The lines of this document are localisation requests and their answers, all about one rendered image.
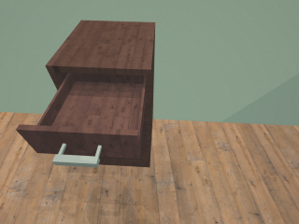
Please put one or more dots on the drawer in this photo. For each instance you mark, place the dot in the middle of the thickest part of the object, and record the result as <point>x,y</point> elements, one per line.
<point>91,110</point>

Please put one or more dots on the handle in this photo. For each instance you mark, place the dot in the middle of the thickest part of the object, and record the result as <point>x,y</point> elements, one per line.
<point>77,160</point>

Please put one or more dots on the cabinet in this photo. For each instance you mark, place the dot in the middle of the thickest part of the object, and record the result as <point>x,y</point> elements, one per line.
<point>111,48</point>

